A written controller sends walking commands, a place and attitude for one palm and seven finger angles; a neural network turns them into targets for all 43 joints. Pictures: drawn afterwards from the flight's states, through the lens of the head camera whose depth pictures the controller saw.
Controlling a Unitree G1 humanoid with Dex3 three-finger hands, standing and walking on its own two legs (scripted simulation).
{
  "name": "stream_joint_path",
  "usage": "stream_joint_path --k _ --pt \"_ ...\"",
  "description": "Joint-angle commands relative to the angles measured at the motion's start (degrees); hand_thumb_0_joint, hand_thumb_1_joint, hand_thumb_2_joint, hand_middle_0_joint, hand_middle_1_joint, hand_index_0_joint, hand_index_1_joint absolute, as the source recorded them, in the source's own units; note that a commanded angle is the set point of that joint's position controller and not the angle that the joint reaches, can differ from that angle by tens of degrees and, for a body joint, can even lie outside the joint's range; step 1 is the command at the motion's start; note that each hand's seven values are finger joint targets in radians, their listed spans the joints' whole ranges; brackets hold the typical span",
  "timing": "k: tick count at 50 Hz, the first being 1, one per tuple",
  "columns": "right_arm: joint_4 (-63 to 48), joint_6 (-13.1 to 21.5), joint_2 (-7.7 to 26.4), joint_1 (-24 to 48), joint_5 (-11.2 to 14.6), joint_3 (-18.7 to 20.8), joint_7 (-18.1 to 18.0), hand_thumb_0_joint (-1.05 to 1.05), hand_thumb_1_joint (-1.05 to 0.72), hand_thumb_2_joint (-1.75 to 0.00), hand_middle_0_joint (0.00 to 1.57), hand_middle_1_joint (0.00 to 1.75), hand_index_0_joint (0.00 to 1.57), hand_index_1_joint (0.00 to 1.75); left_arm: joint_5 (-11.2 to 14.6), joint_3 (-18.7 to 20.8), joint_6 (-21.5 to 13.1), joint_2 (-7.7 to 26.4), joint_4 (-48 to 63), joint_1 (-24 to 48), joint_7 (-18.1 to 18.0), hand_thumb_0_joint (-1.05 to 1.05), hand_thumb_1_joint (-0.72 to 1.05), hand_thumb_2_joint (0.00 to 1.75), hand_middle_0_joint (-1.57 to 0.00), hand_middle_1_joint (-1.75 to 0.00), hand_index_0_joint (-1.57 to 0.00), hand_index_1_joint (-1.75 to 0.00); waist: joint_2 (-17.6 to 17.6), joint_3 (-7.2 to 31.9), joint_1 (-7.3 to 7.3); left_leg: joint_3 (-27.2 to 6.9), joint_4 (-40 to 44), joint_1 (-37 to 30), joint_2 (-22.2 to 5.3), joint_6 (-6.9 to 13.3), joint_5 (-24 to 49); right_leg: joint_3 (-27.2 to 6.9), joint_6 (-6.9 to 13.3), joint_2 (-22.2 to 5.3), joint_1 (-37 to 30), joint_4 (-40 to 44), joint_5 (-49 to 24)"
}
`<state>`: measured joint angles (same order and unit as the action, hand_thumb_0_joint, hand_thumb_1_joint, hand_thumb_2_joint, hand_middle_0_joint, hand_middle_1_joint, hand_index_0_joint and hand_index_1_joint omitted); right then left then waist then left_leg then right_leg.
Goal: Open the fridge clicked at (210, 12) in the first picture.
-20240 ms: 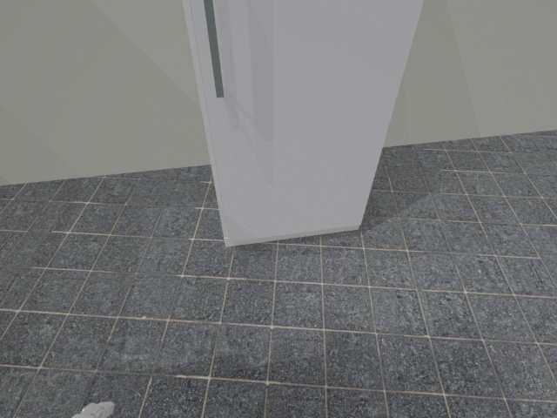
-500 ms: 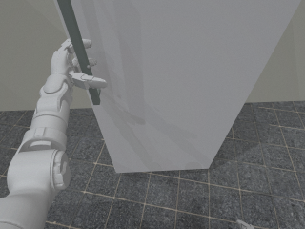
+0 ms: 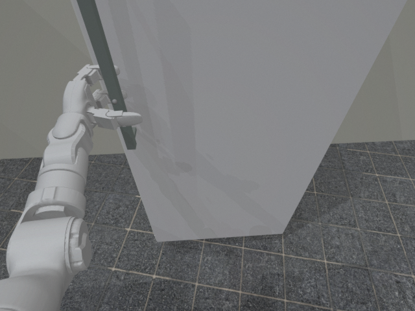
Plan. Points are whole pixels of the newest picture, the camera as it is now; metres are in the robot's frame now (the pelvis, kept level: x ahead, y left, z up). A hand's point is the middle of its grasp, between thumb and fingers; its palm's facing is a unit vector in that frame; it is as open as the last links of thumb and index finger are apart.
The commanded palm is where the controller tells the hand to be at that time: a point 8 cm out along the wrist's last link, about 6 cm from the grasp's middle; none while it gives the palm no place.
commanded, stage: grip the handle and tug to test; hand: left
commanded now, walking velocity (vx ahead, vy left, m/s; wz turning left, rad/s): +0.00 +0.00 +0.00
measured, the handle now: (106, 50) +0.51 +0.19 +0.26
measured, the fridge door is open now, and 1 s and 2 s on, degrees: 0 0 11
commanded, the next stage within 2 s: pull the door a little, standing still in 1.22 s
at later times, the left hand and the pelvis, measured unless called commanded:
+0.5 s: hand (114, 102) +0.45 +0.18 +0.19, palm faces +0.09 -1.00 +0.00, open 6.9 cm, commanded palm +0.42 +0.21 +0.19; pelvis +0.00 +0.00 +0.00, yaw +1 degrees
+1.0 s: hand (116, 103) +0.45 +0.17 +0.19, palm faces +0.10 -0.99 +0.00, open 6.9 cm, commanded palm +0.41 +0.21 +0.19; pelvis +0.00 +0.00 +0.00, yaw +1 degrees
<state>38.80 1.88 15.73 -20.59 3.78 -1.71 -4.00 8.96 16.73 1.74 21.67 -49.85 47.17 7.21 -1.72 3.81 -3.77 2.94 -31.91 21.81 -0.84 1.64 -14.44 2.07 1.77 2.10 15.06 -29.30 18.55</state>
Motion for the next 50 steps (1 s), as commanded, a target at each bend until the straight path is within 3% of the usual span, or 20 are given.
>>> stream_joint_path --k 1,2,4,7,8,10,14,15,18,20,21,26,30,32,34,40,42,43,47,50 --pt "-7.2 2.4 7.8 1.6 0.1 3.2 -0.3 0.00 -0.90 -0.90 0.20 0.30 0.20 0.30 0.7 0.1 -3.9 10.9 17.1 30.3 -0.7 0.00 0.01 0.52 -0.35 -1.27 -0.35 -1.27 -1.4 17.5 -0.15 -4.3 1.1 -18.5 0.2 1.5 18.1 -1.1 -0.4 -0.1 3.4 3.7 -21.6" --pt "-7.1 2.5 7.7 1.9 0.0 3.1 -0.3 0.00 -0.90 -0.90 0.20 0.30 0.20 0.30 0.8 -1.1 -4.0 9.4 17.4 30.4 -0.7 0.00 0.06 0.54 -0.36 -1.28 -0.36 -1.28 -1.9 17.1 -0.26 -4.5 1.1 -18.8 0.1 1.4 17.9 -0.9 -0.3 -0.1 4.0 3.7 -20.9" --pt "-7.0 2.4 7.9 2.1 0.0 3.1 -0.4 0.00 -0.90 -0.90 0.20 0.30 0.20 0.30 1.0 0.5 -4.4 11.3 17.6 29.5 -0.9 0.00 0.15 0.58 -0.37 -1.29 -0.37 -1.29 -0.8 17.9 0.17 -4.6 1.0 -18.7 0.1 1.4 18.0 -1.1 -0.2 -0.1 3.0 3.7 -21.1" --pt "-7.1 2.6 7.5 2.9 0.1 3.0 -0.3 0.00 -0.90 -0.90 0.20 0.30 0.20 0.30 1.1 -2.1 -3.8 7.8 17.7 30.4 -0.9 0.00 0.29 0.64 -0.38 -1.31 -0.38 -1.31 -1.4 17.4 -0.37 -4.9 1.3 -19.7 0.1 1.2 17.5 -0.7 -0.2 -0.1 4.4 3.7 -19.9" --pt "-6.9 2.4 7.7 2.4 0.0 3.0 -0.4 0.00 -0.90 -0.90 0.20 0.30 0.20 0.30 1.0 -1.7 -3.6 8.6 16.3 29.6 -1.2 0.00 0.34 0.66 -0.39 -1.32 -0.39 -1.32 0.7 16.8 -0.43 -5.1 1.1 -18.9 0.0 1.3 17.2 -0.6 -0.2 -0.2 4.0 3.8 -19.3" --pt "-6.9 2.4 7.6 3.0 0.0 2.7 -0.3 0.00 -0.90 -0.90 0.20 0.30 0.20 0.30 0.8 -2.3 -3.2 8.2 15.9 31.0 -1.4 0.00 0.43 0.70 -0.40 -1.33 -0.40 -1.33 -0.1 16.1 -0.47 -5.3 1.6 -18.5 0.1 1.1 16.0 -0.6 -0.2 -0.2 4.5 3.9 -18.5" --pt "-7.3 2.6 7.6 3.5 -0.1 2.9 -0.1 0.00 -0.90 -0.90 0.20 0.30 0.20 0.30 0.6 -1.4 -4.1 8.6 17.9 28.8 -1.7 0.00 0.62 0.78 -0.42 -1.36 -0.42 -1.36 -1.4 19.4 0.62 -5.5 1.3 -20.9 -0.1 0.9 19.2 -0.6 0.1 -0.2 3.5 3.3 -20.1" --pt "-7.5 2.7 7.3 3.8 0.0 2.7 0.0 0.00 -0.90 -0.90 0.20 0.30 0.20 0.30 0.8 -3.8 -4.0 5.8 18.1 29.8 -1.5 0.00 0.67 0.80 -0.43 -1.37 -0.43 -1.37 -2.1 18.6 0.03 -5.4 1.2 -20.8 0.1 0.9 18.8 -0.6 0.0 -0.2 4.1 3.5 -19.9" --pt "-7.0 2.7 7.7 3.1 -0.2 2.8 -0.2 0.00 -0.90 -0.90 0.20 0.30 0.20 0.30 0.8 -3.0 -4.4 7.1 17.3 30.8 -1.7 0.00 0.81 0.86 -0.44 -1.39 -0.44 -1.39 0.6 17.6 -0.43 -5.6 1.3 -20.0 -0.1 1.1 18.0 -0.5 -0.1 -0.2 3.8 3.9 -19.2" --pt "-7.1 2.7 7.6 3.5 0.0 2.8 -0.2 0.00 -0.90 -0.90 0.20 0.30 0.20 0.30 0.6 -3.2 -4.2 6.9 17.8 30.7 -1.6 0.00 0.90 0.90 -0.45 -1.40 -0.45 -1.40 -0.6 18.1 -0.19 -5.4 1.5 -20.2 0.0 1.0 18.0 -0.7 -0.1 -0.2 3.9 3.7 -19.6" --pt "-6.8 2.8 7.5 3.4 0.0 2.8 -0.2 0.00 -0.90 -0.90 0.20 0.30 0.20 0.30 0.7 -4.3 -4.1 5.7 17.6 32.1 -1.6 0.00 0.90 0.90 -0.45 -1.40 -0.45 -1.40 -0.3 17.8 -0.71 -5.6 1.4 -20.6 0.0 1.0 17.7 -0.6 -0.1 -0.1 4.7 3.9 -19.4" --pt "-6.2 3.0 7.4 3.1 -0.1 3.0 -0.2 0.00 -0.90 -0.90 0.20 0.30 0.20 0.30 0.8 -4.2 -3.6 5.2 17.4 32.2 -1.8 0.00 0.90 0.90 -0.45 -1.40 -0.45 -1.40 -2.0 17.7 -0.40 -5.9 1.4 -21.5 -0.1 0.8 18.5 -0.4 0.0 -0.1 5.4 4.0 -18.9" --pt "-5.7 2.9 7.6 2.7 -0.2 3.0 -0.3 0.00 -0.90 -0.90 0.20 0.30 0.20 0.30 0.9 -3.6 -3.4 6.1 16.2 32.1 -1.9 0.00 0.90 0.90 -0.45 -1.40 -0.45 -1.40 1.4 17.4 -0.71 -5.7 1.6 -19.7 0.1 1.1 18.1 -0.4 -0.2 -0.1 3.8 4.0 -20.1" --pt "-5.8 3.1 7.4 2.7 -0.2 3.1 -0.2 0.00 -0.90 -0.90 0.20 0.30 0.20 0.30 0.9 -4.5 -3.6 4.8 17.4 32.4 -1.7 0.00 0.90 0.90 -0.45 -1.40 -0.45 -1.40 -0.7 18.4 -0.61 -5.6 1.5 -21.0 0.1 0.9 18.3 -0.5 -0.1 -0.1 4.4 4.0 -19.8" --pt "-5.7 3.1 7.6 2.7 -0.2 3.0 -0.2 0.00 -0.90 -0.90 0.20 0.30 0.20 0.30 0.9 -2.9 -3.7 6.4 16.1 30.5 -1.9 0.00 0.90 0.90 -0.45 -1.40 -0.45 -1.40 0.0 18.2 -0.05 -5.6 1.5 -20.3 0.2 1.1 18.7 -0.5 -0.1 -0.2 3.4 4.0 -20.3" --pt "-5.7 3.1 7.5 3.1 -0.1 2.7 -0.3 0.00 -0.90 -0.90 0.20 0.30 0.20 0.30 0.9 -4.3 -4.2 6.0 15.5 33.3 -1.4 0.00 0.90 0.90 -0.45 -1.40 -0.45 -1.40 -0.2 16.0 -0.87 -5.2 1.7 -18.5 0.6 1.3 15.3 -0.9 -0.2 -0.3 4.0 4.5 -18.9" --pt "-6.0 3.5 7.4 3.0 -0.1 3.0 -0.2 0.00 -0.90 -0.90 0.20 0.30 0.20 0.30 0.9 -4.3 -4.6 5.3 16.3 32.4 -1.3 0.00 0.90 0.90 -0.45 -1.40 -0.45 -1.40 -1.5 17.4 -0.49 -5.4 1.7 -20.1 0.5 1.1 16.0 -0.7 -0.1 -0.2 4.6 4.3 -18.5" --pt "-6.0 3.4 7.6 2.8 -0.2 3.1 -0.2 0.00 -0.90 -0.90 0.20 0.30 0.20 0.30 0.9 -2.9 -4.8 7.0 16.5 30.2 -1.4 0.00 0.90 0.90 -0.45 -1.40 -0.45 -1.40 0.5 18.2 0.05 -5.3 1.4 -19.7 0.4 1.3 17.2 -0.8 0.0 -0.3 2.7 4.3 -19.6" --pt "-6.8 3.3 7.4 3.8 0.1 2.9 -0.1 0.00 -0.90 -0.90 0.20 0.30 0.20 0.30 1.5 -3.1 -4.2 6.1 17.1 27.2 -0.5 0.00 0.90 0.90 -0.45 -1.40 -0.45 -1.40 1.0 18.1 0.70 -4.6 1.7 -18.7 0.7 1.4 17.8 -0.9 -0.2 -0.3 1.1 4.0 -22.5" --pt "-7.7 3.0 7.4 4.6 0.2 2.9 -0.1 0.00 -0.90 -0.90 0.20 0.30 0.20 0.30 2.0 -1.9 -3.9 7.4 20.6 24.8 -0.2 0.00 0.90 0.90 -0.45 -1.40 -0.45 -1.40 0.8 19.2 1.50 -3.9 1.6 -18.9 0.9 1.7 19.6 -1.2 -0.4 -0.4 -1.0 3.8 -25.6"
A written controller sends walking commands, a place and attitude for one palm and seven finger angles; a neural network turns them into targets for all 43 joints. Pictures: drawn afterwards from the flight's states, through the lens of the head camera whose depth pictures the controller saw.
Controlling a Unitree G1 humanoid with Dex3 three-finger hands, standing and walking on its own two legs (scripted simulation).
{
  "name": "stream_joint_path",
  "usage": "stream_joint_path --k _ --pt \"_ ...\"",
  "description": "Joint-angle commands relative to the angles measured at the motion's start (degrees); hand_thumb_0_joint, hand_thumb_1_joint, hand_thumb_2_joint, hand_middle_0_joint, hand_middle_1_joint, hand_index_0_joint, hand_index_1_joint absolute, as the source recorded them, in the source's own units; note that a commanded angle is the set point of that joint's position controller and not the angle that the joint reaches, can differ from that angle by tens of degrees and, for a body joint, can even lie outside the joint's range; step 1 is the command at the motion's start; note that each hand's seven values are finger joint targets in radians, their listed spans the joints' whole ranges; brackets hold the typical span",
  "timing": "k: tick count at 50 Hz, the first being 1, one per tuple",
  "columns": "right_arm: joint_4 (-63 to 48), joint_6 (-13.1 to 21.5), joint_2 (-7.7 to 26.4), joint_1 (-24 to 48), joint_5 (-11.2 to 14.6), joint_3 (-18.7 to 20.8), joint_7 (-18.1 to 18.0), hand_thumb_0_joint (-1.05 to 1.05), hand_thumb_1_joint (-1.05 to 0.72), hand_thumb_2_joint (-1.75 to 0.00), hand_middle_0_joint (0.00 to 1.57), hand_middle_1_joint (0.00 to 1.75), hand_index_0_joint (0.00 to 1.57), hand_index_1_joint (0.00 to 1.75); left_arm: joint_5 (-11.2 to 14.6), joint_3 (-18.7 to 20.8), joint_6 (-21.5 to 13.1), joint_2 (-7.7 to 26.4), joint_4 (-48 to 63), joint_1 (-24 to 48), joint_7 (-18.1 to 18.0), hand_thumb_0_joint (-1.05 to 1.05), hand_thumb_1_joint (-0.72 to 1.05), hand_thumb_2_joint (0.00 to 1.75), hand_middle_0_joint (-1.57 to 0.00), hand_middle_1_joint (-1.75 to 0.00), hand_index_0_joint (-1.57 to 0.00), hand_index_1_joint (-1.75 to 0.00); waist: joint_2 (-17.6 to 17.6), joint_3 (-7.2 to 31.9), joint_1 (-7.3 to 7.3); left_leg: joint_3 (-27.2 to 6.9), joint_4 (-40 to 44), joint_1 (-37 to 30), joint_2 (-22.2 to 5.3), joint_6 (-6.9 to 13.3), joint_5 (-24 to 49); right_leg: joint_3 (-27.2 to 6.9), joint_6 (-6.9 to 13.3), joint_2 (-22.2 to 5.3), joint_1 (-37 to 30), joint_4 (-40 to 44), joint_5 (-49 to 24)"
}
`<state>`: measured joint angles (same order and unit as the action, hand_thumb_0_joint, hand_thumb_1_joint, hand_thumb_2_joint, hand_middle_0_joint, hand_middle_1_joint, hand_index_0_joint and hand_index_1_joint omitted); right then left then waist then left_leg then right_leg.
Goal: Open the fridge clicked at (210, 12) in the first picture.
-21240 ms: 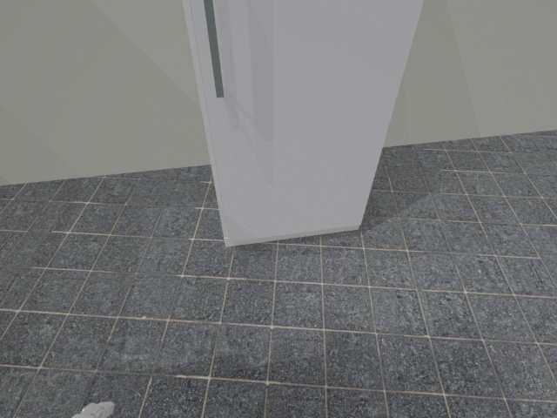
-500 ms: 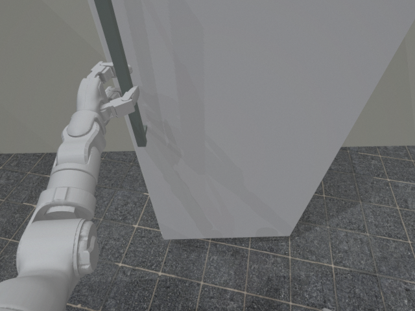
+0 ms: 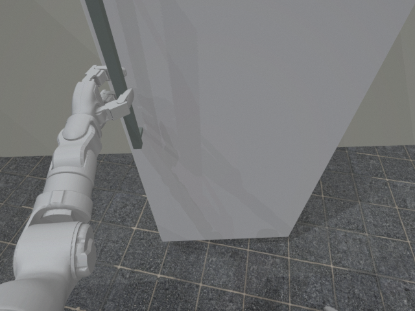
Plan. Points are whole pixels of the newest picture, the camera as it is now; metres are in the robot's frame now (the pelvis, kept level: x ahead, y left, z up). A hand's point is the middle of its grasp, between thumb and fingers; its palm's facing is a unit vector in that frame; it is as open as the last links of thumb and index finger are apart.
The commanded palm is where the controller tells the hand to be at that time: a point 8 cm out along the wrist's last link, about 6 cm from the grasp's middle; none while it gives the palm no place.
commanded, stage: grip the handle and tug to test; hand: left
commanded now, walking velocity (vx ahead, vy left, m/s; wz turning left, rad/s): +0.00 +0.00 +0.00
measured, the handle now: (113, 51) +0.51 +0.18 +0.26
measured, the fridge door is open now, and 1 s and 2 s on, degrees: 0 11 42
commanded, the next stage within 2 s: pull the door a little, standing still in 0.22 s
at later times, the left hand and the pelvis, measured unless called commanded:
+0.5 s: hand (122, 103) +0.45 +0.17 +0.19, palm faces +0.07 -1.00 +0.01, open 6.9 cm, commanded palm +0.40 +0.22 +0.19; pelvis +0.03 +0.00 +0.00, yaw -1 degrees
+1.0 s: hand (121, 147) +0.34 +0.15 +0.18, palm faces +0.10 -0.98 -0.19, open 7.4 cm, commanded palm +0.31 +0.20 +0.19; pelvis +0.03 +0.00 +0.01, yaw -2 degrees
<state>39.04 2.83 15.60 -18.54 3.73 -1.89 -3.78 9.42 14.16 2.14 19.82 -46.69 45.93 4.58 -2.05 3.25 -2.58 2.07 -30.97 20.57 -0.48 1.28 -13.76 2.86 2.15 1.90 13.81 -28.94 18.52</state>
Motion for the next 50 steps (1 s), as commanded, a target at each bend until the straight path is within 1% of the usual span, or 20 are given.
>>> stream_joint_path --k 1,3,5,9,16,18,20,24,28,33,36,40,41,42,43,44,45,47,48,50 --pt "-8.2 2.0 7.5 2.6 0.2 3.2 -0.4 0.00 -0.90 -0.90 0.20 0.30 0.20 0.30 1.6 2.2 -3.9 10.5 17.9 23.8 2.5 0.00 0.90 0.90 -0.45 -1.40 -0.45 -1.40 1.6 20.3 1.13 -3.0 0.8 -17.5 0.5 2.0 19.6 -2.0 -0.7 -0.2 -0.9 3.4 -26.5" --pt "-8.8 1.6 7.6 3.0 0.3 3.1 -0.4 0.00 -0.90 -0.90 0.20 0.30 0.20 0.30 2.1 2.4 -3.1 10.6 19.1 20.0 2.9 0.00 0.90 0.90 -0.45 -1.40 -0.45 -1.40 3.1 19.4 1.48 -2.4 0.9 -16.3 0.6 2.2 20.2 -2.0 -0.8 -0.4 -2.8 3.4 -28.4" --pt "-9.8 1.3 7.3 4.2 0.6 2.9 -0.3 0.00 -0.90 -0.90 0.20 0.30 0.20 0.30 2.3 1.6 -2.2 9.6 22.7 18.8 3.3 0.00 0.90 0.90 -0.45 -1.40 -0.45 -1.40 0.7 19.5 1.88 -2.4 1.2 -17.2 0.5 2.0 21.6 -1.9 -0.7 -0.4 -2.9 3.1 -29.3" --pt "-10.5 0.7 7.2 5.2 0.7 3.0 -0.3 0.00 -0.90 -0.90 0.20 0.30 0.20 0.30 2.5 3.2 0.3 10.4 25.8 13.6 3.0 0.00 0.90 0.90 -0.45 -1.40 -0.45 -1.40 1.0 18.1 2.63 -2.1 1.4 -17.3 0.3 2.1 23.3 -1.9 -0.8 -0.4 -3.7 3.4 -30.9" --pt "-11.2 -0.2 6.8 6.2 0.6 3.3 -0.3 0.00 -0.90 -0.90 0.20 0.30 0.20 0.30 2.2 0.5 4.7 6.9 33.3 11.5 1.9 0.00 0.90 0.90 -0.45 -1.40 -0.45 -1.40 0.6 18.9 2.14 -2.5 1.1 -21.1 -0.3 1.8 30.1 -1.4 -1.0 -0.2 -2.9 3.4 -33.3" --pt "-10.2 -1.1 7.4 5.2 0.2 3.2 -0.9 0.00 -0.90 -0.90 0.20 0.30 0.20 0.30 1.5 4.1 5.7 12.1 30.2 13.9 1.1 0.00 0.90 0.90 -0.45 -1.40 -0.45 -1.40 2.1 17.6 1.64 -2.2 1.2 -19.7 0.0 2.0 28.5 -1.6 -1.1 -0.3 -3.2 3.9 -33.4" --pt "-10.9 -1.2 6.8 6.0 0.2 3.1 -0.8 0.00 -0.90 -0.90 0.20 0.30 0.20 0.30 1.6 2.8 6.4 9.5 32.5 12.5 1.3 0.00 0.90 0.90 -0.45 -1.40 -0.45 -1.40 1.9 19.1 2.11 -2.3 1.3 -20.4 0.1 2.0 30.4 -1.6 -1.0 -0.5 -4.4 3.4 -35.4" --pt "-12.0 -1.7 6.3 7.3 0.2 3.1 -0.4 0.00 -0.90 -0.90 0.20 0.30 0.20 0.30 2.1 3.1 7.4 8.6 36.0 5.4 1.6 0.00 0.90 0.90 -0.45 -1.40 -0.45 -1.40 -0.1 21.1 3.58 -2.2 0.9 -22.1 -0.1 1.8 36.2 -1.5 -1.1 -0.7 -6.1 2.9 -38.5" --pt "-13.6 -2.0 6.2 8.8 0.3 3.0 0.0 0.00 -0.90 -0.90 0.20 0.30 0.20 0.30 2.6 3.4 7.7 8.2 41.6 -1.7 2.0 0.00 0.90 0.90 -0.45 -1.40 -0.45 -1.40 2.7 21.1 4.64 -1.9 1.4 -21.9 -0.3 1.8 37.5 -1.3 -1.2 -0.8 -8.8 2.8 -40.6" --pt "-15.7 -1.8 5.6 11.5 0.4 2.6 0.6 0.00 -0.90 -0.90 0.20 0.30 0.20 0.30 3.4 3.8 9.0 6.9 51.5 -13.0 2.3 0.00 0.90 0.90 -0.45 -1.40 -0.45 -1.40 2.1 20.6 6.15 -1.4 2.2 -21.8 -0.5 1.7 39.3 -1.1 -1.3 -1.1 -11.3 2.7 -43.3" --pt "-16.8 -1.5 4.8 13.7 0.5 2.1 1.0 0.00 -0.90 -0.90 0.20 0.30 0.20 0.30 4.0 3.2 10.5 5.1 59.1 -20.5 2.4 0.00 0.90 0.90 -0.45 -1.40 -0.45 -1.40 0.0 18.7 6.59 -1.2 3.1 -21.7 -0.5 1.3 37.2 -0.8 -1.2 -1.1 -10.7 3.0 -41.5" --pt "-17.8 -1.1 4.2 16.1 0.4 1.7 1.2 0.00 -0.90 -0.90 0.20 0.30 0.20 0.30 5.0 1.8 13.1 2.3 68.5 -32.4 2.1 0.00 0.90 0.90 -0.45 -1.40 -0.45 -1.40 1.5 14.5 6.63 -1.0 4.0 -20.2 -0.6 1.3 33.2 -0.2 -1.5 -1.1 -9.8 3.7 -40.0" --pt "-17.5 -1.0 4.3 16.6 0.5 1.4 1.1 0.00 -0.90 -0.90 0.20 0.30 0.20 0.30 5.0 2.5 13.8 3.8 71.8 -29.7 1.8 0.00 0.90 0.90 -0.45 -1.40 -0.45 -1.40 0.6 14.4 6.28 -1.0 4.1 -20.2 -0.4 1.2 32.1 -0.4 -1.5 -1.2 -9.8 4.0 -40.0" --pt "-17.0 -1.5 6.0 14.7 -0.7 0.9 0.0 0.00 -0.90 -0.90 0.20 0.30 0.20 0.30 -1.8 7.1 4.0 18.8 77.2 -8.3 -4.1 0.00 0.90 0.90 -0.45 -1.40 -0.45 -1.40 -1.3 6.9 2.58 -0.2 -0.1 -19.2 -1.7 2.5 29.8 -5.4 -5.4 -4.2 -0.1 8.7 -41.3" --pt "-14.2 -2.0 5.0 13.0 -1.8 1.4 -0.7 0.00 -0.90 -0.90 0.20 0.30 0.20 0.30 -2.8 6.9 0.1 15.8 70.6 -12.3 -6.4 0.00 0.90 0.90 -0.45 -1.40 -0.45 -1.40 1.5 5.4 1.98 -2.2 -1.2 -19.0 -1.6 2.5 28.4 -4.5 -5.1 -5.1 1.0 9.8 -40.3" --pt "-14.0 -2.4 4.8 13.8 -2.3 1.7 -0.5 0.00 -0.90 -0.90 0.20 0.30 0.20 0.30 -2.9 1.2 -0.7 7.0 65.6 -25.1 -6.6 0.00 0.90 0.90 -0.45 -1.40 -0.45 -1.40 3.5 6.7 2.22 -2.1 -1.7 -19.7 -1.8 2.7 30.1 -3.4 -5.5 -5.2 -0.1 7.9 -43.7" --pt "-14.6 -3.2 4.9 13.0 -2.5 1.8 -0.3 0.00 -0.90 -0.90 0.20 0.30 0.20 0.30 -3.5 -1.5 -1.1 4.8 66.8 -30.5 -6.6 0.00 0.90 0.90 -0.45 -1.40 -0.45 -1.40 2.8 9.4 2.21 -2.3 -1.4 -21.4 -2.1 2.6 34.3 -2.3 -5.5 -4.8 -1.1 5.4 -45.6" --pt "-15.5 -4.5 4.8 12.3 -2.5 2.1 -0.1 0.00 -0.90 -0.90 0.20 0.30 0.20 0.30 -3.7 -2.0 -3.1 5.5 71.9 -31.0 -6.9 0.00 0.90 0.90 -0.45 -1.40 -0.45 -1.40 0.4 15.3 1.48 -2.7 -2.1 -27.4 -2.9 3.0 44.6 -0.8 -6.4 -3.6 -1.0 -0.6 -49.5" --pt "-15.4 -4.7 4.6 12.7 -2.6 2.3 -0.2 0.00 -0.90 -0.90 0.20 0.30 0.20 0.30 -4.0 -1.7 -4.2 6.2 73.7 -31.2 -7.2 0.00 0.90 0.90 -0.45 -1.40 -0.45 -1.40 -0.7 17.0 1.48 -3.2 -2.0 -31.4 -3.6 3.6 48.0 -0.6 -6.9 -2.8 1.5 -2.8 -47.0" --pt "-16.2 -5.3 3.6 12.9 -3.0 2.3 0.1 0.00 -0.90 -0.90 0.20 0.30 0.20 0.30 -3.7 -3.5 -5.0 3.6 76.5 -33.1 -7.8 0.00 0.90 0.90 -0.45 -1.40 -0.45 -1.40 -3.3 18.2 1.02 -7.6 1.3 -33.7 -7.7 5.0 54.0 -0.8 -6.3 -0.5 4.5 -7.5 -22.8"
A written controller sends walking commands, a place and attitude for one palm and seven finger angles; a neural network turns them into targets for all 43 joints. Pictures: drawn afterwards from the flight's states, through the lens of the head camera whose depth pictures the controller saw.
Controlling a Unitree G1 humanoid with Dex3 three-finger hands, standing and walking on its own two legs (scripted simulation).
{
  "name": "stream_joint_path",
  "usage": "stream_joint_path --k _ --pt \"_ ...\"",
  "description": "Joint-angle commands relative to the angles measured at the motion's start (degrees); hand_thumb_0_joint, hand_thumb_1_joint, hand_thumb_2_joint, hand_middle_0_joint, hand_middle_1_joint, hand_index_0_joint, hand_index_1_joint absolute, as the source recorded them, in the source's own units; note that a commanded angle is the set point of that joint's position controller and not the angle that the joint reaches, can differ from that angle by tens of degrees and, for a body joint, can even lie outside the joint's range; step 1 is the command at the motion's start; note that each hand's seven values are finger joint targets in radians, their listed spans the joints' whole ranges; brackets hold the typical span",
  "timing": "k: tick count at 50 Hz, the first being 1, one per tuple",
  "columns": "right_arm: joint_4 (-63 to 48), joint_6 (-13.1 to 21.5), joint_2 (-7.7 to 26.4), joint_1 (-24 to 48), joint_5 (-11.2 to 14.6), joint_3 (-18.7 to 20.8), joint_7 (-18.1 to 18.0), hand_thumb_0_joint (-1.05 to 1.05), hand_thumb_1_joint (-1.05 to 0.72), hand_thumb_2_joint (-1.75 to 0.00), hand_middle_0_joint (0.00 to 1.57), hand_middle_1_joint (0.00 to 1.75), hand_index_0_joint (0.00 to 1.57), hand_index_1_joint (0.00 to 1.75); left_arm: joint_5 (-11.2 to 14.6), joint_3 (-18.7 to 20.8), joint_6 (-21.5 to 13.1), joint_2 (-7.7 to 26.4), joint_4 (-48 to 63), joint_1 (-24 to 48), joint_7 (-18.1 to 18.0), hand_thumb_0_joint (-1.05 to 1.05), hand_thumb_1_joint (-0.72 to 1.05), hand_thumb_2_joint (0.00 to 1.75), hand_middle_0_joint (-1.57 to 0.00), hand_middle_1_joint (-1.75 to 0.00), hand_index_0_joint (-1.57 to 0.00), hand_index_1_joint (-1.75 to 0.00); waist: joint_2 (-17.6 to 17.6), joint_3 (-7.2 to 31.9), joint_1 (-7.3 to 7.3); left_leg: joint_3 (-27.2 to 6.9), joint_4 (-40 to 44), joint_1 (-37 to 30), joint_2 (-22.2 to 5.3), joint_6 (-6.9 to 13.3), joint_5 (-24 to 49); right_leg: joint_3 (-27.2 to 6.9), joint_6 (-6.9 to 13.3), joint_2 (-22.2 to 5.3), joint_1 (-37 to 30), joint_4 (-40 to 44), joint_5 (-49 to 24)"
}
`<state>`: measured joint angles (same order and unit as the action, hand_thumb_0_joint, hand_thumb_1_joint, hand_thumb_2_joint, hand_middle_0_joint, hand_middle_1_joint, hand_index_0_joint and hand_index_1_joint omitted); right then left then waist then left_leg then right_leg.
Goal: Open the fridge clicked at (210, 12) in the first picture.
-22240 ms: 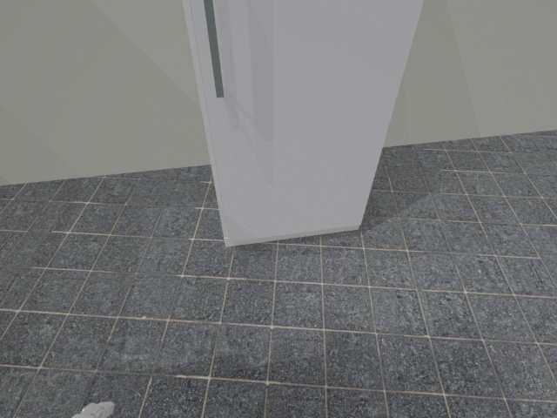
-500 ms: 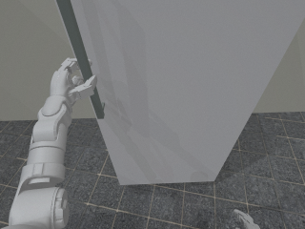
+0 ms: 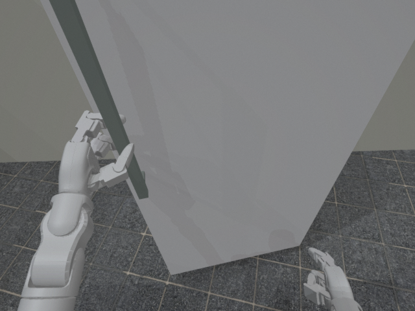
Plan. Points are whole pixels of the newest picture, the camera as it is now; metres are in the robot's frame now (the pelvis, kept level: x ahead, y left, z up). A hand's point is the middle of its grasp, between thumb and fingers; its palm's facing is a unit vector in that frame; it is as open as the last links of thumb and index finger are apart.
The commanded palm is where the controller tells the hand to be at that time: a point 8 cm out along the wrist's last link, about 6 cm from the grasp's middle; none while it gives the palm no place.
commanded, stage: walk backward, drawing the door open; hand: left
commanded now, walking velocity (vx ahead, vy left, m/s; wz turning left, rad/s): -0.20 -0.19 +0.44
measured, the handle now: (108, 100) +0.37 +0.18 +0.25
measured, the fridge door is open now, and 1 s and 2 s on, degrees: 11 42 68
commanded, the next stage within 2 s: stop walking and hold the door back in 1.84 s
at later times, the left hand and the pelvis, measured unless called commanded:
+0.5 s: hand (145, 247) +0.17 +0.09 +0.17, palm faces +0.16 -0.96 -0.22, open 7.6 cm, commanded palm +0.13 +0.14 +0.18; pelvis -0.08 -0.07 -0.01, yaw +13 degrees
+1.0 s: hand out of the picture +0.07 -0.02 +0.16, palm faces +0.52 -0.81 -0.27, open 7.6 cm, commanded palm +0.03 +0.01 +0.17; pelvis -0.08 -0.26 -0.02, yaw +39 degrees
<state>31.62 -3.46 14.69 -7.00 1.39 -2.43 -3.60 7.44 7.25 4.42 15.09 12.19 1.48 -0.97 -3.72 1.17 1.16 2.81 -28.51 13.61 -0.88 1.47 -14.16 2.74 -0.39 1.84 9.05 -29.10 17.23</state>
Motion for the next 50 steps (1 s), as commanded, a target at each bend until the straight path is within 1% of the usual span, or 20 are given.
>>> stream_joint_path --k 1,4,7,12,19,20,21,22,23,26,29,32,35,38,39,41,47,48,49,50 --pt "-9.0 1.2 4.3 2.2 -1.2 2.9 0.1 0.00 -0.90 -0.90 0.20 0.30 0.20 0.30 -1.8 2.8 -7.7 7.8 19.7 12.0 -2.5 0.00 0.90 0.90 -0.45 -1.40 -0.45 -1.40 -3.7 18.7 -2.63 -10.2 0.7 -25.8 -9.6 5.1 54.2 -1.5 -2.9 0.0 10.7 -6.7 -8.2" --pt "-8.9 2.2 3.6 3.5 -2.0 2.5 0.2 0.00 -0.90 -0.90 0.20 0.30 0.20 0.30 -2.9 1.7 -8.1 6.3 20.5 10.0 -3.5 0.00 0.90 0.90 -0.45 -1.40 -0.45 -1.40 -5.5 11.4 -2.41 -12.5 5.3 -16.6 -10.3 4.5 40.4 -1.5 -1.5 -0.3 10.3 -2.0 3.0" --pt "-8.7 2.6 3.2 4.0 -2.3 2.2 0.5 0.00 -0.90 -0.90 0.20 0.30 0.20 0.30 -3.7 1.7 -9.1 7.1 22.5 8.2 -3.3 0.00 0.90 0.90 -0.45 -1.40 -0.45 -1.40 -5.4 10.0 -2.87 -14.1 4.4 -10.8 -9.2 4.0 38.9 -2.1 -1.5 -1.6 5.5 3.4 -10.3" --pt "-7.7 3.7 1.0 3.1 -1.2 3.6 0.1 0.00 -0.90 -0.90 0.20 0.30 0.20 0.30 -3.7 2.7 -10.5 7.1 23.9 5.5 -3.2 0.00 0.90 0.90 -0.45 -1.40 -0.45 -1.40 12.4 12.3 -2.78 -4.4 -6.1 -3.1 -1.1 0.9 7.7 -2.8 -1.4 -8.3 1.2 9.4 -26.2" --pt "-5.7 7.0 -0.1 1.7 -1.8 3.1 -1.7 0.00 -0.90 -0.90 0.20 0.30 0.20 0.30 -3.9 -0.7 -11.9 4.4 29.5 4.9 -2.3 0.00 0.90 0.90 -0.45 -1.40 -0.45 -1.40 5.0 8.9 -3.11 -2.3 -11.7 4.8 -2.3 -0.8 -4.0 1.7 5.5 -12.9 2.3 4.0 -17.3" --pt "-5.1 7.8 0.2 -0.2 -1.9 3.1 -2.0 0.00 -0.90 -0.90 0.20 0.30 0.20 0.30 -3.7 -1.7 -12.0 4.1 30.4 6.1 -2.0 0.00 0.90 0.90 -0.45 -1.40 -0.45 -1.40 2.9 8.7 -4.54 -4.7 -3.3 0.0 -3.5 -0.3 1.6 3.5 4.4 -10.2 5.1 -3.5 -19.4" --pt "-4.6 8.7 1.8 -2.6 -2.2 3.7 -2.1 0.00 -0.90 -0.90 0.20 0.30 0.20 0.30 -3.3 -3.0 -12.4 3.4 32.5 7.8 -1.8 0.00 0.90 0.90 -0.45 -1.40 -0.45 -1.40 -4.0 9.7 -6.50 -19.2 8.7 -10.8 -11.0 3.9 20.0 5.5 -0.1 -3.5 16.1 -17.2 -14.8" --pt "-4.7 9.2 2.9 -2.7 -3.8 4.8 -1.5 0.00 -0.90 -0.90 0.20 0.30 0.20 0.30 -3.7 -3.9 -13.4 3.0 32.8 9.7 -1.3 0.00 0.90 0.90 -0.45 -1.40 -0.45 -1.40 -14.0 10.0 -5.46 -41.9 14.2 -19.7 -23.2 8.9 37.1 -0.5 -3.2 2.0 29.0 -31.6 10.9" --pt "-4.6 9.4 3.0 -1.0 -5.2 5.0 -0.9 0.00 -0.90 -0.90 0.20 0.30 0.20 0.30 -6.5 -2.3 -14.4 5.2 31.8 9.1 -1.4 0.00 0.90 0.90 -0.45 -1.40 -0.45 -1.40 -12.9 10.5 -3.58 -51.0 12.4 -18.5 -29.6 12.7 40.0 -8.0 -2.7 -0.4 30.6 -42.9 13.3" --pt "-2.6 10.2 2.9 3.1 -4.5 5.9 -0.4 0.00 -0.90 -0.90 0.20 0.30 0.20 0.30 -6.5 -1.6 -15.4 4.8 35.1 7.6 0.4 0.00 0.90 0.90 -0.45 -1.40 -0.45 -1.40 0.3 8.0 -1.65 -33.6 7.1 -13.6 -23.4 9.8 31.4 -13.1 -1.8 -3.2 30.6 -40.2 7.8" --pt "-2.6 11.2 2.6 2.5 -3.0 6.3 0.1 0.00 -0.90 -0.90 0.20 0.30 0.20 0.30 -6.2 -4.9 -14.0 0.1 32.4 5.6 -0.3 0.00 0.90 0.90 -0.45 -1.40 -0.45 -1.40 -2.2 9.6 -1.64 -18.4 8.7 -4.3 -12.3 2.9 17.1 -5.7 -2.2 -0.2 12.7 -21.9 1.0" --pt "-2.4 11.7 2.2 3.1 -1.5 6.6 0.3 0.00 -0.90 -0.90 0.20 0.30 0.20 0.30 -6.3 -3.9 -13.4 1.8 33.8 8.1 -0.8 0.00 0.90 0.90 -0.45 -1.40 -0.45 -1.40 -13.2 11.3 -2.72 -19.1 11.8 -2.5 -8.7 2.6 5.7 -0.4 -3.7 2.5 4.0 -9.3 4.9" --pt "-2.6 12.0 1.4 5.3 -0.9 6.5 0.7 0.00 -0.90 -0.90 0.20 0.30 0.20 0.30 -6.2 -2.8 -13.7 2.7 34.3 7.4 -1.4 0.00 0.90 0.90 -0.45 -1.40 -0.45 -1.40 -14.6 9.2 -2.18 -19.5 9.2 6.1 -6.8 2.5 -5.9 1.5 -3.6 2.6 -4.8 3.6 1.8" --pt "-1.7 11.1 -2.3 5.1 0.0 5.7 0.5 0.00 -0.90 -0.90 0.20 0.30 0.20 0.30 -6.3 2.8 -13.2 9.4 37.9 6.0 -2.8 0.00 0.90 0.90 -0.45 -1.40 -0.45 -1.40 12.5 12.7 -1.46 -0.8 -26.7 10.2 4.5 -3.9 -16.2 -6.5 5.7 -15.3 -0.6 14.7 -4.1" --pt "-2.1 11.1 -2.0 7.3 -0.4 5.5 -0.6 0.00 -0.90 -0.90 0.20 0.30 0.20 0.30 -6.3 3.9 -13.2 9.2 37.8 7.4 -3.2 0.00 0.90 0.90 -0.45 -1.40 -0.45 -1.40 14.4 12.8 0.05 -1.9 -39.9 14.1 2.7 -3.1 -20.8 -8.9 9.4 -21.4 2.4 13.2 -5.5" --pt "-3.2 11.1 -1.5 8.2 -1.1 6.0 -1.9 0.00 -0.90 -0.90 0.20 0.30 0.20 0.30 -6.7 1.4 -12.4 6.1 36.4 6.3 -1.6 0.00 0.90 0.90 -0.45 -1.40 -0.45 -1.40 16.3 9.0 -0.24 -3.4 -49.0 19.0 -1.0 -2.5 -20.6 -7.0 11.7 -21.0 1.5 8.6 -13.9" --pt "-5.2 11.8 -2.5 3.1 -2.5 4.2 -2.8 0.00 -0.90 -0.90 0.20 0.30 0.20 0.30 -5.3 -2.9 -13.9 1.0 36.0 4.7 -0.9 0.00 0.90 0.90 -0.45 -1.40 -0.45 -1.40 12.8 7.8 -3.10 5.2 -6.7 6.4 -1.6 -2.9 -7.5 6.1 8.6 -13.2 -1.8 -5.1 -31.5" --pt "-5.5 11.9 -0.7 1.8 -2.1 5.0 -2.7 0.00 -0.90 -0.90 0.20 0.30 0.20 0.30 -4.8 -5.3 -13.6 -0.2 34.2 3.2 -0.9 0.00 0.90 0.90 -0.45 -1.40 -0.45 -1.40 8.0 7.8 -4.57 3.1 2.2 -3.6 -3.1 -2.1 -0.3 7.0 6.7 -12.1 5.8 -13.5 -27.0" --pt "-6.0 12.4 0.6 -0.5 -2.4 5.8 -2.4 0.00 -0.90 -0.90 0.20 0.30 0.20 0.30 -5.0 -7.3 -14.4 -1.3 36.6 6.5 -0.5 0.00 0.90 0.90 -0.45 -1.40 -0.45 -1.40 2.5 9.7 -6.36 -11.0 7.7 -20.6 -12.7 1.2 18.1 6.3 2.9 -8.2 22.2 -24.7 -9.9" --pt "-6.1 12.8 4.1 -0.4 -3.5 7.2 -1.7 0.00 -0.90 -0.90 0.20 0.30 0.20 0.30 -6.3 -7.5 -15.6 -1.0 36.6 8.3 -0.3 0.00 0.90 0.90 -0.45 -1.40 -0.45 -1.40 -8.9 11.4 -4.56 -37.9 8.6 -29.2 -30.0 8.5 43.3 1.3 -1.2 -2.6 35.0 -36.0 15.8"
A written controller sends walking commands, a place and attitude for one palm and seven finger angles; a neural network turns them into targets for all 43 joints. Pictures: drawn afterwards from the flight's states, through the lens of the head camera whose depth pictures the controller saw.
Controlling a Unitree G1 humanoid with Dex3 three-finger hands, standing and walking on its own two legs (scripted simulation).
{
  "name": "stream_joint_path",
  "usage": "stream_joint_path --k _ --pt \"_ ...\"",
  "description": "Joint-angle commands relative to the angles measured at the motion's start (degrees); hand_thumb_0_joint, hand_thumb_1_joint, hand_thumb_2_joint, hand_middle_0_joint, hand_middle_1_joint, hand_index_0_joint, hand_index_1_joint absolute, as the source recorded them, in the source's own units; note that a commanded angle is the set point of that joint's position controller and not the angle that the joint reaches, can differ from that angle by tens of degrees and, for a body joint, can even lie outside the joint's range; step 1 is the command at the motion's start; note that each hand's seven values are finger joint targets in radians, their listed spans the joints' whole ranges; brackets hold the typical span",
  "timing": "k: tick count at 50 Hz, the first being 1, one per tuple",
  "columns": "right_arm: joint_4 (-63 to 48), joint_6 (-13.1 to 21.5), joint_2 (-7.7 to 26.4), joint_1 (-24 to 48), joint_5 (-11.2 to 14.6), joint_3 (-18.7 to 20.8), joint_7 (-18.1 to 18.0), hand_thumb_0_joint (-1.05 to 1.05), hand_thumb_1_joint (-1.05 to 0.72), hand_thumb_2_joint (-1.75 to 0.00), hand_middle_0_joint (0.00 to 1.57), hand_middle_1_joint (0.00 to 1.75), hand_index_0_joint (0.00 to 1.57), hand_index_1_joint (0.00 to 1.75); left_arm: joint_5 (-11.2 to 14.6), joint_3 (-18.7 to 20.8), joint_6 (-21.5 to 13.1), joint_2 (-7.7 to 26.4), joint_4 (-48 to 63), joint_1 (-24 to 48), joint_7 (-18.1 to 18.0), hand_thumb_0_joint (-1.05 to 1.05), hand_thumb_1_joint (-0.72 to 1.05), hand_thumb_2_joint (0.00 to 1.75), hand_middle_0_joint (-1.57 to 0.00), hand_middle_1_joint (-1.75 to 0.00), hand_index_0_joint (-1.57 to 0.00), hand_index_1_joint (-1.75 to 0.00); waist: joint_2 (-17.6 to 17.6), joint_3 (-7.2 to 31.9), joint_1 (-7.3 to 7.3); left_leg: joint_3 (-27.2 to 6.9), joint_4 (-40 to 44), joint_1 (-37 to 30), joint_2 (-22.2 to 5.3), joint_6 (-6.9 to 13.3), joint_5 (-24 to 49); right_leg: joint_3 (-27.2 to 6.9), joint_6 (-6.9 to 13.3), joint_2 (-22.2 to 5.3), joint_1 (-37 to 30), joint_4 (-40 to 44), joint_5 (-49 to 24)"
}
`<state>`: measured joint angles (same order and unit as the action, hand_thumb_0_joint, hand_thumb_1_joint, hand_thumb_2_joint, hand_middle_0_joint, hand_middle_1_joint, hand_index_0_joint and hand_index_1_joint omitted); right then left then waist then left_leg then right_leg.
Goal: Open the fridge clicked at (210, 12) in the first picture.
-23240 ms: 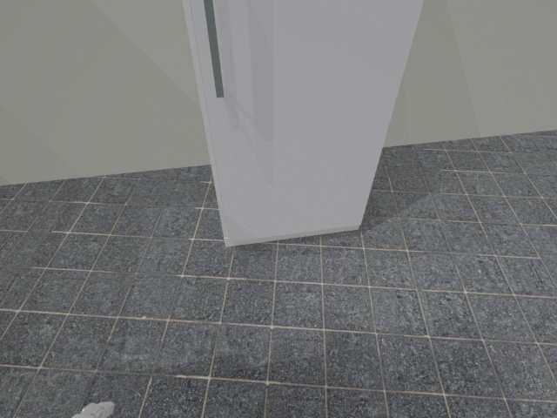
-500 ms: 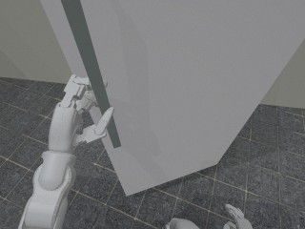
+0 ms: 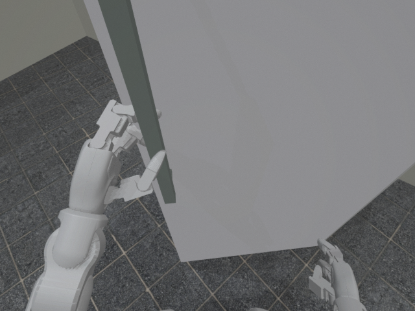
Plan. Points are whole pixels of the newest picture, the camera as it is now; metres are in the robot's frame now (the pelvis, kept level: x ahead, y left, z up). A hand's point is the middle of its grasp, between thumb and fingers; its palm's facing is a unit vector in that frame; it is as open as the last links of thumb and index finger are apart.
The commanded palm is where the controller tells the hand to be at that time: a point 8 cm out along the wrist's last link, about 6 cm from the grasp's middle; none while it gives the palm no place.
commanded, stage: walk backward, drawing the door open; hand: left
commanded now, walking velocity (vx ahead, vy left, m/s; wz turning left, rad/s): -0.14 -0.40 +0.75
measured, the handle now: (144, 92) +0.33 +0.08 +0.28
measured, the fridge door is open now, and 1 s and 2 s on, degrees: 42 68 64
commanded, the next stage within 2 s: stop walking and hold the door back in 0.84 s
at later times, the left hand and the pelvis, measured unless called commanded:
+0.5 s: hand (189, 273) +0.15 +0.03 +0.19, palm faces +0.43 -0.84 -0.32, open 7.9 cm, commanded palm +0.11 +0.06 +0.19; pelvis -0.04 -0.21 +0.00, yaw +24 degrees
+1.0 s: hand out of the picture +0.05 -0.07 +0.19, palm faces +0.83 -0.44 -0.36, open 7.9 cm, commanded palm +0.01 -0.05 +0.18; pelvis +0.00 -0.41 +0.01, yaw +41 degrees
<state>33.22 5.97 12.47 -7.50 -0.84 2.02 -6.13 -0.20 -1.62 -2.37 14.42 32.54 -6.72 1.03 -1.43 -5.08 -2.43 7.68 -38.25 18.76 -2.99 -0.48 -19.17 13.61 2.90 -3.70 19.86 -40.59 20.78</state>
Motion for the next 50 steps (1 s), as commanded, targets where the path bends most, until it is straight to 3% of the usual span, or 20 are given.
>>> stream_joint_path --k 1,5,8,11,13,14,15,17,20,23,24,26,27,28,33,39,40,42,44,50 --pt "-7.0 3.5 6.8 -0.1 -2.0 2.1 2.1 0.00 -0.90 -0.90 0.20 0.30 0.20 0.30 -0.9 3.6 -10.4 2.6 15.2 17.3 -2.2 0.00 0.90 0.90 -0.45 -1.40 -0.45 -1.40 -4.8 17.6 -0.74 -47.2 17.0 -32.9 -31.9 15.2 49.7 -18.0 -5.2 1.5 24.9 -30.1 10.6" --pt "-4.8 3.8 5.8 6.2 -1.1 2.9 2.8 0.00 -0.90 -0.90 0.20 0.30 0.20 0.30 -0.3 7.2 -10.1 4.1 17.6 15.5 -1.7 0.00 0.90 0.90 -0.45 -1.40 -0.45 -1.40 -7.5 12.1 1.25 -31.6 16.5 -16.7 -23.2 11.2 29.0 -22.6 -5.7 -1.3 18.6 -25.6 0.9" --pt "-4.7 4.3 6.1 5.2 0.4 2.9 3.6 0.00 -0.90 -0.90 0.20 0.30 0.20 0.30 1.7 7.3 -8.0 2.2 15.1 14.1 -2.5 0.00 0.90 0.90 -0.45 -1.40 -0.45 -1.40 -13.2 14.5 2.35 -14.6 18.0 -2.7 -12.2 3.9 11.8 -15.3 -5.4 2.1 -3.4 -6.9 -5.3" --pt "-6.1 2.9 4.9 6.2 1.9 2.1 3.6 0.00 -0.90 -0.90 0.20 0.30 0.20 0.30 1.7 9.4 -7.3 4.3 13.6 14.8 -3.8 0.00 0.90 0.90 -0.45 -1.40 -0.45 -1.40 -14.4 15.7 2.64 -15.8 17.3 4.5 -8.9 3.9 -5.5 -7.6 -6.5 6.4 -17.3 7.1 -4.1" --pt "-5.9 2.1 3.2 5.0 2.8 1.6 3.3 0.00 -0.90 -0.90 0.20 0.30 0.20 0.30 1.7 12.4 -6.6 7.8 13.6 12.9 -4.9 0.00 0.90 0.90 -0.45 -1.40 -0.45 -1.40 -0.3 16.7 2.73 -8.7 2.3 3.7 0.1 0.4 -11.0 -9.5 -4.8 2.9 -15.9 18.5 -2.3" --pt "-6.4 1.4 0.3 6.0 2.8 0.9 3.1 0.00 -0.90 -0.90 0.20 0.30 0.20 0.30 1.7 12.8 -5.9 8.9 14.6 12.7 -5.4 0.00 0.90 0.90 -0.45 -1.40 -0.45 -1.40 15.9 16.2 2.57 -4.6 -16.0 8.7 4.3 -1.7 -13.4 -20.9 -0.1 -8.8 -12.3 25.4 3.7" --pt "-6.4 2.1 0.5 8.0 2.1 0.8 2.2 0.00 -0.90 -0.90 0.20 0.30 0.20 0.30 1.6 15.9 -6.5 11.8 16.1 13.2 -6.0 0.00 0.90 0.90 -0.45 -1.40 -0.45 -1.40 19.9 15.5 4.32 -6.3 -33.9 11.6 3.9 -1.0 -17.7 -27.7 5.5 -16.5 -7.2 26.7 -1.1" --pt "-5.1 1.6 2.1 8.4 1.6 1.5 1.5 0.00 -0.90 -0.90 0.20 0.30 0.20 0.30 1.6 17.3 -7.0 12.6 16.2 12.8 -5.5 0.00 0.90 0.90 -0.45 -1.40 -0.45 -1.40 17.3 15.5 3.42 -7.7 -41.3 14.4 0.4 -0.8 -18.3 -23.8 8.4 -17.1 -8.7 21.6 -9.9" --pt "-6.6 0.6 0.9 7.4 1.1 0.1 1.4 0.00 -0.90 -0.90 0.20 0.30 0.20 0.30 2.9 15.4 -7.2 8.7 16.3 9.8 -5.6 0.00 0.90 0.90 -0.45 -1.40 -0.45 -1.40 11.9 13.8 2.39 -3.8 -22.1 10.4 -1.4 -1.0 -15.9 -10.6 7.8 -12.9 -13.8 13.7 -27.7" --pt "-6.9 0.1 2.1 4.9 0.9 0.5 0.5 0.00 -0.90 -0.90 0.20 0.30 0.20 0.30 4.5 14.2 -6.8 7.4 13.4 7.1 -5.3 0.00 0.90 0.90 -0.45 -1.40 -0.45 -1.40 7.8 13.6 0.30 0.0 5.1 -4.2 0.3 -1.1 -0.5 -3.6 3.3 -8.0 -6.0 2.9 -23.7" --pt "-7.1 0.4 2.6 2.0 0.8 1.1 0.5 0.00 -0.90 -0.90 0.20 0.30 0.20 0.30 4.4 12.6 -7.1 6.5 15.1 9.0 -5.0 0.00 0.90 0.90 -0.45 -1.40 -0.45 -1.40 3.4 15.1 -1.54 -5.9 12.4 -16.3 -3.7 -0.1 7.7 -3.6 1.3 -6.2 4.4 -7.2 -15.4" --pt "-6.8 1.8 6.6 1.3 -0.9 1.8 1.1 0.00 -0.90 -0.90 0.20 0.30 0.20 0.30 2.1 11.3 -9.2 6.9 17.0 12.7 -4.2 0.00 0.90 0.90 -0.45 -1.40 -0.45 -1.40 -11.4 16.4 0.31 -49.6 21.4 -27.4 -31.2 11.2 36.3 -14.2 -5.1 1.8 22.4 -27.6 13.2" --pt "-6.2 2.1 7.0 2.2 -0.9 1.9 1.8 0.00 -0.90 -0.90 0.20 0.30 0.20 0.30 1.0 14.8 -10.1 9.9 14.9 12.7 -4.2 0.00 0.90 0.90 -0.45 -1.40 -0.45 -1.40 -3.9 15.6 0.80 -44.6 21.3 -25.6 -31.4 13.4 34.5 -18.7 -5.0 0.6 22.3 -28.9 7.2" --pt "-6.5 2.0 6.4 2.6 -1.4 2.3 2.1 0.00 -0.90 -0.90 0.20 0.30 0.20 0.30 1.9 17.0 -10.6 12.0 20.9 16.5 -3.7 0.00 0.90 0.90 -0.45 -1.40 -0.45 -1.40 -11.4 16.5 0.06 -45.8 22.0 -21.3 -28.5 13.0 28.0 -19.8 -5.3 0.7 20.6 -30.3 7.6" --pt "-4.9 2.3 6.2 2.8 0.4 2.5 2.5 0.00 -0.90 -0.90 0.20 0.30 0.20 0.30 2.1 16.9 -7.6 8.7 13.6 8.9 -4.5 0.00 0.90 0.90 -0.45 -1.40 -0.45 -1.40 -14.2 13.6 2.78 -17.3 18.9 -8.7 -14.0 4.8 13.7 -15.7 -5.8 1.7 4.3 -12.2 -4.0" --pt "-7.3 2.4 5.4 2.5 1.7 1.4 2.5 0.00 -0.90 -0.90 0.20 0.30 0.20 0.30 3.4 20.6 -7.2 11.1 9.4 6.5 -6.8 0.00 0.90 0.90 -0.45 -1.40 -0.45 -1.40 -15.7 13.8 3.05 -16.2 17.2 1.8 -8.3 3.6 -5.8 -6.9 -6.5 7.3 -14.4 11.3 -0.8" --pt "-7.1 2.4 4.3 1.7 1.9 1.2 2.6 0.00 -0.90 -0.90 0.20 0.30 0.20 0.30 3.2 21.9 -7.3 12.9 9.5 7.0 -7.1 0.00 0.90 0.90 -0.45 -1.40 -0.45 -1.40 -7.2 14.5 3.03 -13.1 10.3 2.2 -3.5 1.7 -6.8 -8.0 -6.1 5.2 -16.0 18.2 -3.7" --pt "-7.4 2.1 1.5 4.5 1.8 0.6 2.3 0.00 -0.90 -0.90 0.20 0.30 0.20 0.30 2.9 27.4 -6.9 20.6 10.2 6.0 -8.0 0.00 0.90 0.90 -0.45 -1.40 -0.45 -1.40 21.2 13.5 3.91 -7.1 -24.1 12.3 5.5 -2.1 -15.8 -30.1 2.8 -14.8 -9.8 27.1 -10.3" --pt "-5.6 2.2 2.4 3.9 0.8 -0.1 1.9 0.00 -0.90 -0.90 0.20 0.30 0.20 0.30 2.9 29.4 -6.8 20.8 10.2 4.7 -9.7 0.00 0.90 0.90 -0.45 -1.40 -0.45 -1.40 9.1 16.0 3.82 -11.1 -36.4 14.8 1.7 -1.3 -15.6 -25.0 6.8 -19.5 -9.5 21.9 -19.3" --pt "-4.9 0.3 3.9 5.1 0.9 -0.8 0.0 0.00 -0.90 -0.90 0.20 0.30 0.20 0.30 3.7 24.6 -6.5 14.8 -5.0 10.5 -10.1 0.00 0.90 0.90 -0.45 -1.40 -0.45 -1.40 11.3 13.4 2.64 -5.5 -18.9 9.0 0.7 -1.9 -10.9 -16.3 5.2 -15.4 -13.1 16.1 -37.7"
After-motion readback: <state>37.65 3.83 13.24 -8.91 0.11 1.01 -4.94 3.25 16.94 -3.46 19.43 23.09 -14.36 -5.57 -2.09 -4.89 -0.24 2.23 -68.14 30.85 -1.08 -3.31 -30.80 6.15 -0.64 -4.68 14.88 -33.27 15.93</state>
